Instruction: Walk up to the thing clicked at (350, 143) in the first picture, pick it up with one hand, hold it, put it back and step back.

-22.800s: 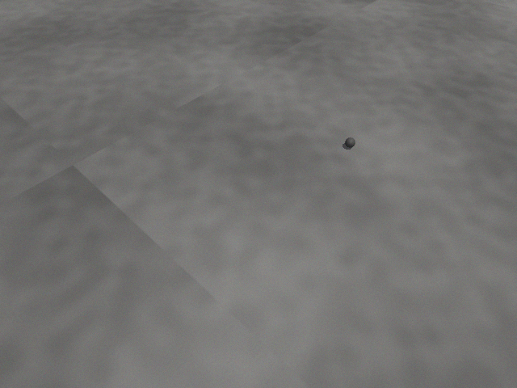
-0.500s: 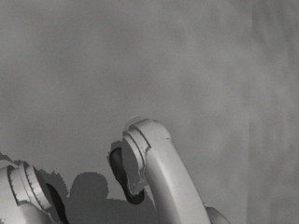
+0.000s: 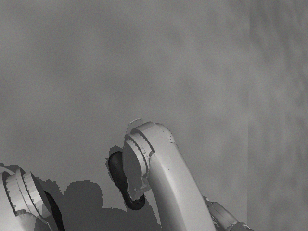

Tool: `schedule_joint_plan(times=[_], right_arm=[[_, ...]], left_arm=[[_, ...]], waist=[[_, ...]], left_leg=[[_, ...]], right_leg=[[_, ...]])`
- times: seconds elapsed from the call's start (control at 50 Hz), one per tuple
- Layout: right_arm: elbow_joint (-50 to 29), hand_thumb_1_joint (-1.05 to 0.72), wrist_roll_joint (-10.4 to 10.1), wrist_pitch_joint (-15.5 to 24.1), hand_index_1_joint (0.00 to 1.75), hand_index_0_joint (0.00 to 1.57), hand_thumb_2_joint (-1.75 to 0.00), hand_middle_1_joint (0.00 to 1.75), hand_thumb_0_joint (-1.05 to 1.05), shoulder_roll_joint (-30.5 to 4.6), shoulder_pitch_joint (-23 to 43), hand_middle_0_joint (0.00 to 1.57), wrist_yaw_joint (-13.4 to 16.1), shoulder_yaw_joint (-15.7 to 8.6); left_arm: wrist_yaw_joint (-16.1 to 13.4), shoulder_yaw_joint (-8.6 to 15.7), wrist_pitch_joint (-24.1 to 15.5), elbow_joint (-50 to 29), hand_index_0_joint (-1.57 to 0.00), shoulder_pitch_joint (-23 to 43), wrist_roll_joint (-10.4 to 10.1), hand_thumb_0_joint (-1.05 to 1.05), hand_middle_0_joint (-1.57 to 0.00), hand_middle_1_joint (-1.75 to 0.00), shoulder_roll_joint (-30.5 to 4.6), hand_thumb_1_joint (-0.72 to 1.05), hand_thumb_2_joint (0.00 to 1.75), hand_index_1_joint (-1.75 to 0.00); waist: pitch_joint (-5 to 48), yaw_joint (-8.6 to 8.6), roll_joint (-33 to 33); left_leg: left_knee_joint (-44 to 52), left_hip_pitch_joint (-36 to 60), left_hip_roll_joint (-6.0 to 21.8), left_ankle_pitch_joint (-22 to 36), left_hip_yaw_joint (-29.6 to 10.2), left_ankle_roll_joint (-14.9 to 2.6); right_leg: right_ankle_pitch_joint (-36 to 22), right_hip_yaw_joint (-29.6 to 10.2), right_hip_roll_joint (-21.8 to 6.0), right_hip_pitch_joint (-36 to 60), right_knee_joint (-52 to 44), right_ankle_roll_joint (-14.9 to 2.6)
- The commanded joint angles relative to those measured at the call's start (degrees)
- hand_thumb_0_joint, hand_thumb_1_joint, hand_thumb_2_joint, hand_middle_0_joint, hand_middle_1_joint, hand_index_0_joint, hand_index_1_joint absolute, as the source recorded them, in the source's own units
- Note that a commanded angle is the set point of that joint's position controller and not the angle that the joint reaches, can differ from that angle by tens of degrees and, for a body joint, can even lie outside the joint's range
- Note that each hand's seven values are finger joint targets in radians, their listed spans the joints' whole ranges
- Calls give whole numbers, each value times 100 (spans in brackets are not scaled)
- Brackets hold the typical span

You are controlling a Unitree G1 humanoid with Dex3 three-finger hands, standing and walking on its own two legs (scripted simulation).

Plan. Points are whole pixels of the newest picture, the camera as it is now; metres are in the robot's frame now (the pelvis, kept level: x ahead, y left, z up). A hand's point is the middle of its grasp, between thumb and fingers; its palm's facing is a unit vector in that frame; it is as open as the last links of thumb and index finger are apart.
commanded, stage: rest palm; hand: left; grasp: from above
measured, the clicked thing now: out of the picture +0.48 +0.34 -0.28
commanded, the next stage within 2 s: close in 0.20 s
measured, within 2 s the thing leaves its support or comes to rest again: neither
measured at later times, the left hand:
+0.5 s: hand out of the picture +0.46 +0.33 -0.25, palm faces -0.44 -0.16 -0.88, open 12.7 cm
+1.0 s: hand out of the picture +0.47 +0.33 -0.26, palm faces -0.44 -0.15 -0.88, open 10.5 cm
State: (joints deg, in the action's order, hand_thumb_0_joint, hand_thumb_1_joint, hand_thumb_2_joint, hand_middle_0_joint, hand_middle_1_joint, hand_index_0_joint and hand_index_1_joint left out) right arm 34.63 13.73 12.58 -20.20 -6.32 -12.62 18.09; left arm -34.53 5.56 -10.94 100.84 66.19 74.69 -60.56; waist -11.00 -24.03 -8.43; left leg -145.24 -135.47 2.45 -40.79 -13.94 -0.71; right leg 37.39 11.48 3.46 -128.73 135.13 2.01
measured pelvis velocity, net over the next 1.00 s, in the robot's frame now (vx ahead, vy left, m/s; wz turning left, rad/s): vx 0.00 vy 0.00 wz -0.02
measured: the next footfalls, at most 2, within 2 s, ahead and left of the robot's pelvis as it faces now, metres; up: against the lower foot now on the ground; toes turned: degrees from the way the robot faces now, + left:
none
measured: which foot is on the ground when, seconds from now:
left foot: down 0.00-1.00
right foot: down 0.00-1.00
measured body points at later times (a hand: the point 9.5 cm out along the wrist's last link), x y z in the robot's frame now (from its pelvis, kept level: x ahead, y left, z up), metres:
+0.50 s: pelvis +0.00 +0.00 +0.00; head +0.29 +0.12 +0.32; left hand +0.48 +0.33 -0.20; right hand +0.04 -0.25 -0.05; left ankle +0.06 +0.13 -0.27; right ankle +0.11 -0.11 -0.27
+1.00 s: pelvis +0.00 +0.00 +0.00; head +0.30 +0.12 +0.31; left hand +0.49 +0.33 -0.21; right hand +0.04 -0.25 -0.05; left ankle +0.06 +0.13 -0.27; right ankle +0.11 -0.11 -0.27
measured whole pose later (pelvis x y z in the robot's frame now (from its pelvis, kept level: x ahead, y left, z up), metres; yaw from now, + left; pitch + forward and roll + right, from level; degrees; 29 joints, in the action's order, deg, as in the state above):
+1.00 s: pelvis +0.00 +0.00 +0.00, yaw -1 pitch +29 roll -15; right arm 34.9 13.8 12.8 -20.4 -6.3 -12.5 20.3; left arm -33.3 5.3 -11.5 99.4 65.4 72.2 -62.4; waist -12.5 -24.2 -9.1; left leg -145.1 -134.6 2.7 -41.6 -15.1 -0.3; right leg 37.6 12.4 3.9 -127.9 134.3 1.9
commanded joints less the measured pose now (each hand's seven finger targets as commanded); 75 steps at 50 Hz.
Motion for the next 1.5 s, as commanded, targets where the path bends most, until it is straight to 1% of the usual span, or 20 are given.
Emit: schedule_joint_plan(times=[0.0, 0.14, 0.2, 0.3, 0.38, 0.46, 0.48, 0.5, 0.52, 0.62, 0.72, 0.78, 0.84, 1.0, 1.08, 1.12, 1.2, 1.38, 1.44, 1.48], right_arm=[[153, -91, -53, 51, 30, 20, -91, 30, 0, -1880, -1247, 20, 1, -462], [155, -91, -49, 32, 30, 20, -91, 30, 0, -1846, -1302, 20, 30, -345], [144, -91, -60, -20, 30, 20, -91, 30, 0, -1934, -1278, 20, 63, -421], [171, -90, -43, -89, 30, 20, -90, 30, 0, -1870, -1323, 20, 47, -324], [169, -89, -38, -102, 30, 20, -90, 30, 0, -1965, -1263, 20, 67, -401], [141, -89, -24, -106, 30, 20, -90, 30, 0, -1914, -1307, 20, 52, -351], [135, -89, -33, -98, 30, 20, -90, 30, 0, -1946, -1242, 20, 73, -392], [97, -89, -32, -60, 30, 20, -90, 30, 0, -1971, -1189, 20, 79, -426], [192, -89, -36, -62, 30, 20, -90, 30, 0, -1952, -1258, 20, 74, -404], [229, -90, -34, -28, 30, 20, -90, 30, 0, -1877, -1239, 20, 43, -331], [142, -90, -13, -6, 30, 20, -90, 30, 0, -1966, -1194, 20, 70, -384], [229, -90, -22, -1, 30, 20, -90, 30, 0, -1943, -1209, 20, 64, -380], [168, -90, -19, -5, 30, 20, -90, 30, 0, -1894, -1178, 20, 41, -306], [165, -90, -10, -11, 30, 20, -90, 30, 0, -1931, -1205, 20, 22, -269], [112, -90, -11, -13, 30, 20, -90, 30, 0, -1978, -1209, 20, 46, -361], [94, -90, -30, -3, 30, 20, -90, 30, 0, -1990, -1228, 20, 48, -374], [154, -90, -53, -16, 30, 20, -90, 30, 0, -1872, -1286, 20, 27, -288], [127, -89, -33, -75, 30, 20, -90, 30, 0, -1912, -1240, 20, 97, -287], [118, -89, -31, -66, 30, 20, -90, 30, 0, -1983, -1149, 20, 102, -312], [102, -90, -18, -60, 30, 20, -90, 30, 0, -2020, -1120, 20, 102, -360]], left_arm=[[-183, 126, 110, -646, -12, 1396, -205, 0, -11, -106, -1334, -44, 97, -105], [-4, 130, 105, -621, -14, 1177, -362, 0, -14, -104, -1536, -43, 97, -103], [12, 172, 33, -1034, -15, 1207, -401, 0, -14, -106, -1621, -41, 100, -105], [58, 44, -22, -647, -18, 962, -384, 0, -16, -105, -1400, -34, 93, -103], [21, 91, -102, -970, -23, 1111, -311, 0, -20, -102, -1553, -28, 86, -98], [-8, 15, -146, -699, -25, 1084, -261, 0, -22, -100, -1360, -23, 81, -96], [-31, 39, -161, -762, -27, 1184, -269, 0, -23, -100, -1425, -21, 81, -96], [-6, -161, -140, -656, -28, 1113, -265, 0, -24, -97, -1187, -22, 79, -94], [-30, 5, -145, -632, -27, 1114, -279, 0, -23, -99, -1379, -21, 79, -95], [-34, 13, -158, -1021, -32, 1395, -263, 0, -28, -96, -1426, -16, 78, -93], [-45, -199, -57, -537, -39, 1172, -235, 0, -34, -93, -1251, -7, 72, -88], [-57, 7, -75, -1014, -40, 1469, -246, 0, -36, -91, -1550, -6, 70, -86], [-68, -176, -43, -575, -44, 1120, -272, 0, -39, -90, -1215, 1, 68, -85], [-118, 144, -25, -904, -51, 1206, -339, 0, -46, -84, -1667, 9, 61, -78], [-101, 99, 27, -720, -56, 1077, -348, 0, -50, -85, -1578, 16, 60, -80], [-58, 56, 32, -1105, -58, 1282, -380, 0, -52, -84, -1553, 18, 60, -78], [47, 138, 28, -860, -61, 1062, -456, 0, -56, -80, -1551, 22, 56, -74], [151, -69, -152, -771, -73, 953, -418, 0, -66, -79, -1458, 39, 52, -72], [50, 25, -232, -1043, -75, 1207, -379, 0, -67, -79, -1553, 42, 50, -71], [-18, -151, -246, -852, -78, 1111, -321, 0, -71, -75, -1379, 45, 48, -68]], waist=[[3686, -328, 3059], [3755, -307, 3029], [4158, -173, 3400], [3709, -315, 3101], [3829, -176, 3423], [3418, -373, 2976], [3496, -329, 3028], [3400, -332, 3085], [3393, -319, 3100], [3643, -326, 3250], [3306, -413, 3104], [3833, -233, 3592], [3496, -391, 3115], [3888, -288, 3313], [3657, -284, 3195], [3880, -227, 3391], [3653, -333, 3079], [3492, -329, 3040], [3639, -227, 3261], [3489, -337, 3251]], left_leg=[[1398, 2824, 124, 1280, 394, -17], [1277, 2749, 134, 1450, 472, -55], [1347, 3118, 155, 1722, 429, 10], [1331, 2778, 148, 1548, 407, -26], [1400, 3054, 163, 1573, 356, 33], [1400, 2678, 148, 1192, 358, -24], [1428, 2718, 150, 1094, 344, -16], [1469, 2816, 150, 1100, 335, 10], [1506, 2843, 170, 1111, 288, 22], [1433, 3030, 200, 1340, 256, 52], [1496, 2793, 161, 1065, 346, 19], [1498, 3251, 205, 1512, 289, 97], [1389, 2859, 181, 1438, 332, 27], [1412, 3078, 203, 1706, 340, 41], [1404, 2844, 174, 1442, 399, 1], [1404, 2997, 163, 1567, 396, 23], [1405, 2838, 195, 1481, 320, 14], [1446, 2839, 181, 1271, 353, 9], [1471, 3062, 201, 1281, 232, 81], [1476, 3008, 202, 1226, 274, 57]], right_leg=[[-1499, 400, 202, 2151, -1154, -272], [-1692, 342, 240, 2575, -1229, -252], [-1838, 382, 259, 2653, -1177, -296], [-1759, 437, 281, 2586, -1236, -271], [-1680, 478, 267, 2397, -1164, -323], [-1431, 499, 283, 2271, -1239, -273], [-1352, 499, 273, 2201, -1260, -286], [-1348, 491, 260, 2105, -1219, -300], [-1343, 529, 258, 2108, -1222, -291], [-1517, 509, 208, 2095, -1151, -277], [-1372, 468, 258, 2163, -1261, -286], [-1617, 483, 222, 2165, -1149, -314], [-1677, 496, 269, 2298, -1204, -268], [-1851, 467, 262, 2597, -1221, -276], [-1679, 445, 297, 2528, -1286, -272], [-1727, 443, 261, 2523, -1249, -293], [-1636, 470, 254, 2489, -1263, -275], [-1471, 473, 277, 2507, -1309, -276], [-1414, 545, 237, 2188, -1199, -319], [-1448, 522, 286, 2250, -1225, -294]])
